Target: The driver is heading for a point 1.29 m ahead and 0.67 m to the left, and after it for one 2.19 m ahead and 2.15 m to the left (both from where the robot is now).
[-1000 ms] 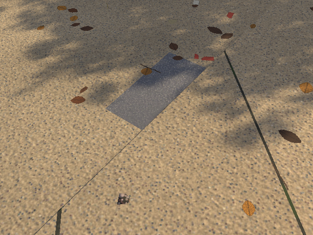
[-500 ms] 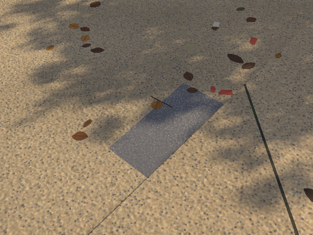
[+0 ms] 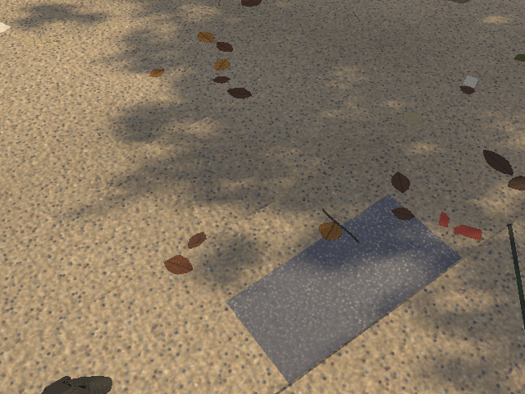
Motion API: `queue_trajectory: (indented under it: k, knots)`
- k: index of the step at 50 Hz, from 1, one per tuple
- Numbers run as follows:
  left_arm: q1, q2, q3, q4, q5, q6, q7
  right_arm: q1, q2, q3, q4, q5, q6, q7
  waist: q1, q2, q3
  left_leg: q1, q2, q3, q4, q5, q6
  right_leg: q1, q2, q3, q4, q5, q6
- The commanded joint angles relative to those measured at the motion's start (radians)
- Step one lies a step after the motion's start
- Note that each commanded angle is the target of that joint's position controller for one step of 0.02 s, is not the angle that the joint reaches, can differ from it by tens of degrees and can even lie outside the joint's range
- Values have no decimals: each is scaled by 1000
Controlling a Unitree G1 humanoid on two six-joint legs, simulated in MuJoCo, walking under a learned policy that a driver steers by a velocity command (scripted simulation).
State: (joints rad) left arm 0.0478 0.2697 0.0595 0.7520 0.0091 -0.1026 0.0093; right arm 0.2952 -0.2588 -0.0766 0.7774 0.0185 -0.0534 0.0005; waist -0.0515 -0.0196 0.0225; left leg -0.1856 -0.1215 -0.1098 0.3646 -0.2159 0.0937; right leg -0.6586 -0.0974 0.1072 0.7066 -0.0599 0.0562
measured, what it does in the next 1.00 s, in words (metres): goes down, turning left: right foot, then left foot 0.04 m lower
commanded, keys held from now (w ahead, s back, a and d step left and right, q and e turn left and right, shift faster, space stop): w+q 1.00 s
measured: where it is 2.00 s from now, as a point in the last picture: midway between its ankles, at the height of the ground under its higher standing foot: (83, 252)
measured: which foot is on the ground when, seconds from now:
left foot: down 0.00-0.16, up 0.18-0.68, down 0.70-1.00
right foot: up 0.00-0.14, down 0.16-0.70, up 0.72-1.00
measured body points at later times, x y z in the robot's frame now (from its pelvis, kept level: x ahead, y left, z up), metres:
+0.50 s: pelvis +0.26 -0.03 +0.00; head +0.30 -0.02 +0.45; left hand +0.21 +0.26 -0.12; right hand +0.53 -0.22 -0.09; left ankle +0.35 +0.17 -0.68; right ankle +0.23 -0.16 -0.74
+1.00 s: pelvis +0.51 +0.15 -0.04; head +0.53 +0.19 +0.41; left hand +0.54 +0.49 -0.13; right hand +0.73 -0.04 -0.14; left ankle +0.43 +0.18 -0.78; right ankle +0.75 +0.10 -0.72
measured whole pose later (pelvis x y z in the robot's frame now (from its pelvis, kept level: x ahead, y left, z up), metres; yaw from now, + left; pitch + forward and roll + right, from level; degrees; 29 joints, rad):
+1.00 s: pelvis +0.51 +0.15 -0.04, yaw +37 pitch +3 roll -1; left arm 0.05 0.29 0.04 0.68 0.02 -0.10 0.00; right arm 0.35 -0.27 -0.07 0.71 0.02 -0.04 -0.01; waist -0.05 -0.04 0.04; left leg -0.16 -0.13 -0.13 0.39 -0.26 0.11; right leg -0.70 -0.08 0.08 0.77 -0.04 0.06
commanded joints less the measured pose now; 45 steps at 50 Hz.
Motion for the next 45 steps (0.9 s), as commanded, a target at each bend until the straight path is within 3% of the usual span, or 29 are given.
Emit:
queue_trajectory:
  k: [1,5,6,7,8,9,10,11,12,13,15,17,19,21,23,25,29,31,33,34,35,36,37,38,39,40,41,42,45]
  knots:
    - [-82,61,9,-83,-12,-14,-9,28,-167,-45,-62,7,-2,-9,-21,111,-51,-91,199,-161,-72,187,132,173,89,-69,-138,135,6]
    - [-70,116,29,-100,-21,-38,-26,46,-158,-43,-70,5,9,-16,5,147,-57,16,245,-299,44,102,110,223,103,-41,-227,5,-38]
    - [-10,125,36,-86,-21,-45,-27,30,-148,-40,-78,4,11,-17,44,159,-69,13,231,-308,90,112,93,301,106,-52,-263,-2,-59]
    - [86,158,52,-69,-9,-51,-22,18,-118,-29,-92,-1,7,-16,93,150,-128,-26,190,-279,197,147,61,459,65,-27,-263,0,-96]
    - [241,216,68,-55,7,-54,-14,10,-63,-8,-115,-13,0,-12,160,46,-249,-148,126,-183,469,33,19,697,-106,133,-253,-62,-165]
    - [338,300,88,-14,16,-39,-17,158,-13,9,-148,17,-12,-11,94,-315,-362,-500,4,-54,792,-380,-43,997,-332,615,-344,-255,-344]
    - [321,202,69,-30,-10,-33,-19,149,-124,-8,-121,27,-12,-13,121,-227,-306,-637,90,-76,928,-364,-56,979,-342,698,-390,-478,-334]
    - [280,136,51,-45,-13,-23,-14,40,-179,-23,-133,18,-5,-13,152,-125,-182,-669,125,-59,967,-265,-63,867,-292,526,-398,-462,-281]
    - [230,121,41,-51,-3,-14,-13,-11,-169,-24,-145,5,2,-14,134,-57,-114,-633,158,-30,951,-191,-67,740,-246,391,-409,-333,-249]
    - [192,102,33,-46,1,-8,-12,-40,-158,-27,-158,-4,4,-11,112,-52,-58,-606,184,-31,898,-142,-68,641,-206,296,-431,-225,-240]
    - [169,82,27,-38,3,-10,-12,-22,-122,-27,-166,12,14,0,75,-95,-30,-529,221,-14,825,-109,-68,541,-160,160,-482,-121,-226]
    - [178,105,35,-21,-6,-17,-13,-46,-92,-20,-186,12,24,2,72,-87,-15,-538,235,4,753,-85,-78,521,-163,82,-521,-41,-244]
    - [189,143,49,-1,-2,-19,-10,-80,-75,-12,-203,2,26,4,73,-61,-21,-552,241,12,664,-14,-91,539,-175,18,-535,57,-260]
    - [187,159,55,8,2,-19,-9,-89,-79,-12,-195,0,22,14,76,-44,-42,-532,246,19,602,124,-93,567,-171,-57,-524,130,-253]
    - [179,159,53,14,-4,-16,-7,-128,-88,-15,-194,7,16,25,87,-42,-22,-509,235,40,490,248,-87,568,-138,-142,-511,142,-228]
    - [210,164,54,28,-10,-10,0,-199,-76,-11,-214,5,9,37,116,-44,-1,-509,228,56,401,330,-77,603,-147,-183,-484,132,-208]
    - [261,201,69,49,-35,15,2,-304,-63,-6,-264,14,15,62,148,-43,61,-476,211,95,222,294,-55,659,-176,-228,-461,70,-178]
    - [256,229,81,49,-45,28,4,-301,-84,-15,-277,9,19,70,128,-44,71,-453,189,124,181,186,-26,712,-203,-244,-403,217,-166]
    - [256,259,91,49,-50,40,7,-193,-132,-42,-258,-5,25,65,61,-50,-11,-307,131,171,174,87,17,757,-202,-276,-213,508,-146]
    - [243,251,86,46,-52,46,7,-55,-166,-65,-217,-5,27,54,-17,-31,-84,-125,87,202,128,129,46,719,-169,-312,-27,576,-124]
    - [244,214,71,40,-35,43,8,103,-214,-90,-171,-1,35,35,-98,15,-156,169,107,141,135,211,84,503,-133,-328,256,421,-79]
    - [281,39,21,9,39,27,-2,128,-298,-89,-145,11,33,18,-6,307,-200,419,288,-125,255,560,114,151,-14,-289,615,-544,-49]
    - [347,87,8,-55,-1,-12,-13,138,-341,-86,-197,4,11,37,9,333,-451,676,467,-640,118,292,373,-115,116,-88,859,-658,-7]
    - [194,164,24,-82,-48,-35,-12,192,-264,-76,-176,5,9,45,-76,148,-415,685,444,-625,2,147,329,-235,74,-20,828,-549,-17]
    - [130,168,20,-101,-55,-44,-8,146,-226,-64,-159,12,3,41,-61,113,-267,573,408,-516,-17,120,287,-287,44,-39,759,-463,-33]
    - [124,164,16,-87,-30,-41,2,48,-196,-48,-177,10,-3,37,-8,16,-179,390,372,-436,-26,179,246,-223,5,-34,684,-382,-32]
    - [137,175,22,-88,-8,-34,6,-22,-179,-40,-196,-1,-5,32,38,22,-138,247,358,-386,-34,315,244,-142,-13,-23,607,-338,-24]
    - [162,180,27,-86,0,-22,1,-53,-173,-36,-204,-15,-6,27,69,42,-123,154,346,-356,-51,393,240,-72,-29,-14,572,-321,-22]
    - [120,140,19,-102,11,-3,-3,-39,-178,-35,-178,-6,-12,5,77,37,-58,5,280,-235,-85,489,210,-38,-23,-43,361,-193,2]
Velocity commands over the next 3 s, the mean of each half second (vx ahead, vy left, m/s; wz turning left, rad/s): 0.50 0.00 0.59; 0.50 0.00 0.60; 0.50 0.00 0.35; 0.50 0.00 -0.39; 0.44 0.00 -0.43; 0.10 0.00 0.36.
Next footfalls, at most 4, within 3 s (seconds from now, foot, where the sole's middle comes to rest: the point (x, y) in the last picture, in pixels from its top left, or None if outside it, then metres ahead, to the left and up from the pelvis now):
0.16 right None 0.27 -0.15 -0.78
0.70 left None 0.46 0.20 -0.82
1.16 right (173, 275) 0.82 0.23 -0.82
1.64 left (53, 296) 0.78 0.58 -0.85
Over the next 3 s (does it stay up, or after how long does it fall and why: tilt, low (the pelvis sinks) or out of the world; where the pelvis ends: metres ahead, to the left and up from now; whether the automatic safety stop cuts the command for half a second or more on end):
stays up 1.25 0.68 -0.12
